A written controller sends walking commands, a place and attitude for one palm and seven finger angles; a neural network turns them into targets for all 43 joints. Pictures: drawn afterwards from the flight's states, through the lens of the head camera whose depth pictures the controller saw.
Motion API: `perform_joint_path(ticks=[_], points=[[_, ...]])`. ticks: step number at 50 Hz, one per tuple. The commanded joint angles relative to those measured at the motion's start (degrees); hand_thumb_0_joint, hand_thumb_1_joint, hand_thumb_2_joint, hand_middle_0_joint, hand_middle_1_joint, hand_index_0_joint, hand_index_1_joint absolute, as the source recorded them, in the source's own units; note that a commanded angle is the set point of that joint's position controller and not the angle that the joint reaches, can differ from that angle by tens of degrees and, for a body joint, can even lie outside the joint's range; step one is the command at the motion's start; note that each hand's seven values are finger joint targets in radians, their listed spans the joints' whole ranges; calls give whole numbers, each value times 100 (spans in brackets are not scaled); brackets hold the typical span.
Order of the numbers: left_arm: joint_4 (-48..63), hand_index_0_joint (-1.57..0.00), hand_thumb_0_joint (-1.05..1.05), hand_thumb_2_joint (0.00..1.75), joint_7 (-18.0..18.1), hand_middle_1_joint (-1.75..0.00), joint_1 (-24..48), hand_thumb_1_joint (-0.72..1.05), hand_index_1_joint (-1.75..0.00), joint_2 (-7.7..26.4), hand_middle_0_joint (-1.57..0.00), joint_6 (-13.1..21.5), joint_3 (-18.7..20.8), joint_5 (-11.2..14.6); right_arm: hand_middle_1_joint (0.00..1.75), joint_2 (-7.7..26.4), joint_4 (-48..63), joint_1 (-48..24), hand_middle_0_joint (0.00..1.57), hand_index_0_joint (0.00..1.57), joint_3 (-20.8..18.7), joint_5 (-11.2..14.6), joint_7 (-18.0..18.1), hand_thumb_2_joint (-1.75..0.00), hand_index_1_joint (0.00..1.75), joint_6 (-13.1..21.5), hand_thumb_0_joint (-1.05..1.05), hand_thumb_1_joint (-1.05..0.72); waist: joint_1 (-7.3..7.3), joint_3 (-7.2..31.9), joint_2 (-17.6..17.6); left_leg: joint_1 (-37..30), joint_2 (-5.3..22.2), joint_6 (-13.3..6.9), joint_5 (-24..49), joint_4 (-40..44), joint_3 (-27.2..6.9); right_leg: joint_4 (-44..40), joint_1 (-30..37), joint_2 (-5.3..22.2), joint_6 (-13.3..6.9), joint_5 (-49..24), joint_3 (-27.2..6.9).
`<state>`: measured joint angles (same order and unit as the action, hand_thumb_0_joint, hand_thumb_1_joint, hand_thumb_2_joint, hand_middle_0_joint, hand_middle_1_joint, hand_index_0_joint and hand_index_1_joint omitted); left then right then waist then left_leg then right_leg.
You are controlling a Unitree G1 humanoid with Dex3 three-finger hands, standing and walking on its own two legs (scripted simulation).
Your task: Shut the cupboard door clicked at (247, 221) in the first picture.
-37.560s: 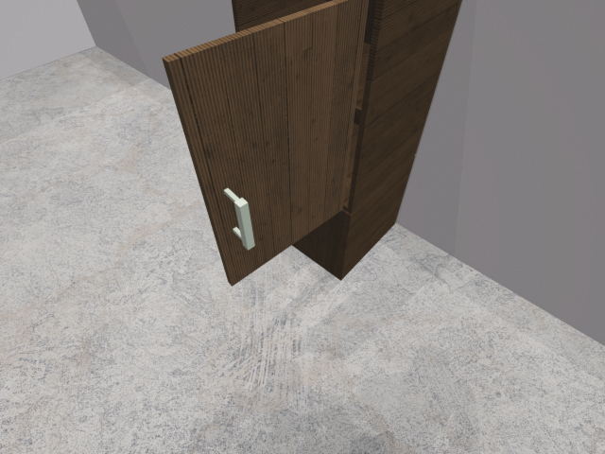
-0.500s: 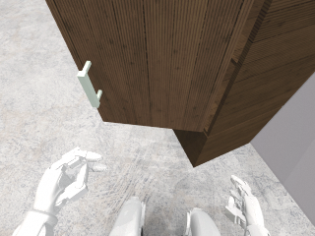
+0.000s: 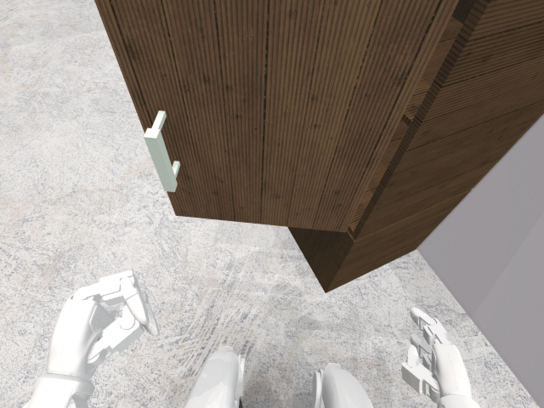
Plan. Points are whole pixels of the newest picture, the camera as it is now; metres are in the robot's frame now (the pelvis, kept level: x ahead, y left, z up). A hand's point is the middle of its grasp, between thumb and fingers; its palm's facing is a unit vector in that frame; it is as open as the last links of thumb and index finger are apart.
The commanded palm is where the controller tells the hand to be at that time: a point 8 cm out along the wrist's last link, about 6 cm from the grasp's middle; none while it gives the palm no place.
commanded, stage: raise the hand and make a fist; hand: left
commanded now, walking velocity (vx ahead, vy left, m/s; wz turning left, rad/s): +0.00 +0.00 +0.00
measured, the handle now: (165, 153) +0.49 +0.23 +0.04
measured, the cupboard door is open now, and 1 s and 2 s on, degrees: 59 59 59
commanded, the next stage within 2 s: bring the fist close to the handle in 0.70 s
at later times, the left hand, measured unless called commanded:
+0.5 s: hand (140, 312) +0.23 +0.19 +0.05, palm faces -0.03 -1.00 -0.04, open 3.1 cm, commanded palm +0.21 +0.24 +0.05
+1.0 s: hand (155, 298) +0.25 +0.17 +0.05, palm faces -0.03 -1.00 -0.05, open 3.1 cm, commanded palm +0.24 +0.23 +0.05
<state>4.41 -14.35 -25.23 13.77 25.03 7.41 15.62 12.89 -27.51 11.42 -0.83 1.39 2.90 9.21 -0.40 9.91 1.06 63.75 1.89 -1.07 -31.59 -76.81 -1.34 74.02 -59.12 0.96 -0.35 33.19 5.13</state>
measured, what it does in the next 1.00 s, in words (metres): stands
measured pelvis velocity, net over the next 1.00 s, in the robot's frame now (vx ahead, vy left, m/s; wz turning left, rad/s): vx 0.00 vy -0.01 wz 0.00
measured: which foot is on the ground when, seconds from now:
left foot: down 0.00-1.00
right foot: down 0.00-1.00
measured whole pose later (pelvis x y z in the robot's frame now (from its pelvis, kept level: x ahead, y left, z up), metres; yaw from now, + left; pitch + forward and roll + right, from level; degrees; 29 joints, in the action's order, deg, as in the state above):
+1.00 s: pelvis +0.00 -0.01 -0.01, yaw +0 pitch +19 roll -3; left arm -2.3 -15.5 -16.2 14.7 24.6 8.7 15.8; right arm 14.0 -28.4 12.4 0.4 1.3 2.7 8.0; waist -0.5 10.5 1.9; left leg 65.0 2.3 0.2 -32.3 -77.9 -2.3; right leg 75.8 -60.6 0.4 -1.6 34.5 5.8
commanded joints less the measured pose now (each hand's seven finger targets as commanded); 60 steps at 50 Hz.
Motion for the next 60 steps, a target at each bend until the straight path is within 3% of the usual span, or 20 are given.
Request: perform_joint_path(ticks=[1, 7, 11, 19, 23, 40, 42, 46, 47, 48, 52, 54, 56, 60], points=[[1150, -130, 0, 90, 2, -150, 81, 90, -150, 539, -130, 281, 290, 58, 30, 831, 910, -116, 20, 20, -281, -15, 32, -90, 30, 241, 0, -90, 9, 1225, 394, -1413, -131, 48, 649, 1536, -382, -1022, 536, -268, -181, -677, -104], [1003, -130, 0, 90, -33, -150, 321, 90, -150, 656, -130, 279, 438, 92, 30, 853, 898, -59, 20, 20, -235, -52, 19, -90, 30, 227, 0, -90, 37, 1188, 288, -1345, -133, 53, 719, 1467, -414, -998, 521, -306, -195, -735, -89], [1051, -130, 0, 90, -109, -150, 420, 90, -150, 616, -130, 288, 368, 115, 30, 861, 909, -58, 20, 20, -224, -39, -6, -90, 30, 242, 0, -90, 36, 1272, 415, -1416, -135, 72, 735, 1470, -405, -1005, 505, -282, -190, -754, -100], [1069, -130, 0, 90, -129, -150, 304, 90, -150, 666, -130, 195, 484, 167, 30, 856, 911, -56, 20, 20, -253, -9, -7, -90, 30, 237, 0, -90, -51, 1501, 384, -1436, -146, 63, 1117, 1384, -311, -976, 720, -275, -191, -1005, -138], [954, -130, 0, 90, -57, -150, 278, 90, -150, 688, -130, 226, 535, 170, 30, 851, 893, -48, 20, 20, -262, -15, -9, -90, 30, 210, 0, -90, -31, 1393, 191, -1269, -166, 44, 1044, 1358, -281, -1019, 781, -269, -182, -932, -166], [908, -130, 0, 90, -96, -150, 359, 90, -150, 662, -130, 330, 481, 186, 30, 799, 875, -28, 20, 20, -265, 3, 24, -90, 30, 132, 0, -90, 29, 1379, 89, -991, -185, -7, 1076, 1061, -90, -1173, 984, -209, -131, -951, -477], [863, -130, 0, 90, -65, -150, 742, 90, -150, 792, -130, 351, 554, 157, 30, 830, 816, 18, 20, 20, -245, -20, 47, -90, 30, 128, 0, -90, 87, 1285, 112, -919, -178, -23, 1010, 1017, -118, -1135, 852, -237, -144, -861, -454], [540, -130, 0, 90, -116, -150, 1311, 90, -150, 729, -130, 382, 455, 150, 30, 873, 741, 30, 20, 20, -213, -14, 50, -90, 30, 159, 0, -90, 176, 1236, 147, -851, -176, -28, 863, 940, -105, -1188, 689, -214, -133, -677, -521], [504, -130, 0, 90, -107, -150, 1570, 90, -150, 917, -130, 374, 609, 136, 30, 907, 692, 78, 20, 20, -212, -11, 65, -90, 30, 156, 0, -90, 171, 1298, 125, -843, -163, -41, 873, 935, -128, -1154, 691, -237, -151, -653, -509], [382, -130, 0, 90, -138, -150, 1685, 90, -150, 770, -130, 348, 471, 121, 30, 903, 696, 42, 20, 20, -203, -9, 58, -90, 30, 161, 0, -90, 174, 1346, 131, -865, -173, -39, 828, 951, -117, -1166, 682, -216, -138, -611, -519], [96, -130, 0, 90, -152, -150, 2175, 90, -150, 1018, -130, 177, 698, 148, 30, 947, 628, 109, 20, 20, -192, 9, 71, -90, 30, 144, 0, -90, 123, 1558, 186, -925, -167, -48, 906, 1014, -106, -1204, 841, -224, -145, -698, -530], [-82, -130, 0, 90, -147, -150, 2391, 90, -150, 976, -130, 109, 709, 128, 30, 939, 583, 95, 20, 20, -196, 16, 61, -90, 30, 115, 0, -90, 113, 1702, 135, -1040, -163, -48, 1060, 1048, -93, -1168, 904, -213, -128, -950, -500], [-250, -130, 0, 90, -130, -150, 2592, 90, -150, 991, -130, 65, 729, 130, 30, 942, 547, 102, 20, 20, -184, 21, 41, -90, 30, 95, 0, -90, 93, 1688, 232, -1044, -169, -33, 1030, 1110, -78, -1206, 936, -202, -130, -923, -505], [-779, -130, 0, 90, -100, -150, 3190, 90, -150, 1055, -130, 42, 839, 113, 30, 970, 431, 161, 20, 20, -187, 16, 33, -90, 30, 35, 0, -90, 160, 1700, 101, -1021, -159, -37, 1076, 1123, -61, -1214, 960, -195, -108, -1035, -507]])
